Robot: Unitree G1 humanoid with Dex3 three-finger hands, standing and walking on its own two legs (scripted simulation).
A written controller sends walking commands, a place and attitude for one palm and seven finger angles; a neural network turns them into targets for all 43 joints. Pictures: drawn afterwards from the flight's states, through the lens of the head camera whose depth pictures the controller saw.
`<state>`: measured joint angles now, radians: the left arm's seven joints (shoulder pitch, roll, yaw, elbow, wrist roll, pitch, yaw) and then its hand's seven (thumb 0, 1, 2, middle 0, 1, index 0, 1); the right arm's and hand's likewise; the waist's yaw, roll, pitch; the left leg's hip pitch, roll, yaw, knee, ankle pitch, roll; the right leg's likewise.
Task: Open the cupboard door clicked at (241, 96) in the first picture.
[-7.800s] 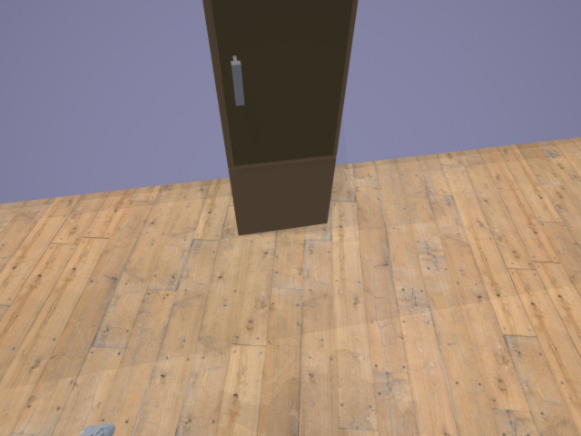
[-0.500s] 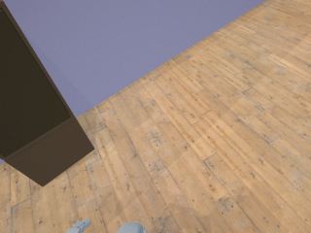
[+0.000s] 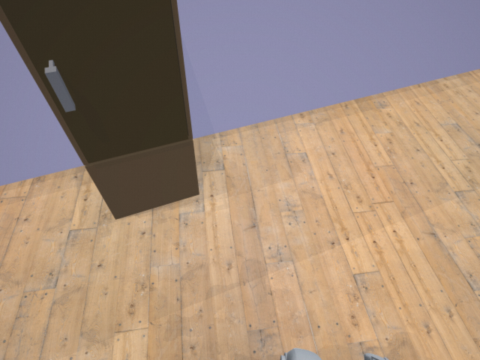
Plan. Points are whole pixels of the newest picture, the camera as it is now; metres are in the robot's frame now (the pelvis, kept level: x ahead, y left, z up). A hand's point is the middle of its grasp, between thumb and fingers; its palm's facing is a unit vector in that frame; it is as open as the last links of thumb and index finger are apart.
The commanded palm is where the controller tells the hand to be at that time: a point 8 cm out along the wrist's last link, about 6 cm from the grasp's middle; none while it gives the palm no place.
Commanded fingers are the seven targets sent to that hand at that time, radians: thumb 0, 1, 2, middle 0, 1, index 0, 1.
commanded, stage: turn to face it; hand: left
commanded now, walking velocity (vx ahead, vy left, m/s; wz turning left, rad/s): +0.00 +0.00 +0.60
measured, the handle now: (60, 85) +0.74 +0.54 -0.01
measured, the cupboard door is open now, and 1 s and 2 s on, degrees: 0 0 0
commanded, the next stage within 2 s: take the last steps up to it in 0.62 s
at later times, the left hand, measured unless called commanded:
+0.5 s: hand out of the picture -0.02 +0.18 -0.16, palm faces +0.31 -0.92 -0.25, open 7.4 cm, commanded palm none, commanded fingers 0.00 0.90 0.90 -0.20 -0.30 -0.20 -0.30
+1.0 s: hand out of the picture -0.03 +0.17 -0.16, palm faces +0.41 -0.89 -0.22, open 7.4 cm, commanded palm none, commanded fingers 0.00 0.90 0.90 -0.20 -0.30 -0.20 -0.30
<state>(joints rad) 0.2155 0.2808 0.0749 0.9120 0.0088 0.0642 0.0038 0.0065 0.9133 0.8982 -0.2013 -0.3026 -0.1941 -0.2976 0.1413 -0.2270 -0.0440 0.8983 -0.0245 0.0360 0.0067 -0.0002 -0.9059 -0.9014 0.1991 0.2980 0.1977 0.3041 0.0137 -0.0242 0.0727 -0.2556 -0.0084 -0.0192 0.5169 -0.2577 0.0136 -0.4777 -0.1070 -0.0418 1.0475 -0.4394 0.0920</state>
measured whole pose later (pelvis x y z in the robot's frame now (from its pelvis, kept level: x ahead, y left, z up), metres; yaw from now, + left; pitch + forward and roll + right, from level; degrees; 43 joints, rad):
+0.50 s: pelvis -0.01 -0.03 +0.00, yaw +17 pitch -1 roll +1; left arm 0.25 0.20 0.03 0.90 0.03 0.01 0.01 0.00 0.91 0.90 -0.21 -0.30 -0.20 -0.30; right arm 0.17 -0.24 -0.07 0.95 -0.02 0.08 0.02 0.00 -0.91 -0.90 0.20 0.30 0.19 0.30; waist 0.01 -0.01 0.07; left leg -0.34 0.02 0.04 0.80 -0.45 -0.05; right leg -0.25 -0.15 -0.21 0.55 -0.28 0.01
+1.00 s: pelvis -0.01 -0.02 +0.00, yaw +23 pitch -1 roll +1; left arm 0.26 0.17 0.03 1.00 0.03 -0.01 -0.01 0.00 0.91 0.90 -0.20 -0.30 -0.19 -0.30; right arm 0.29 -0.19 -0.04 1.04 -0.02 0.02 -0.01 0.00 -0.91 -0.90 0.20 0.30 0.20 0.30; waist -0.01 0.03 -0.01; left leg -0.26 -0.02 -0.01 0.62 -0.39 0.02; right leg -0.21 -0.04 -0.09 0.54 -0.33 0.00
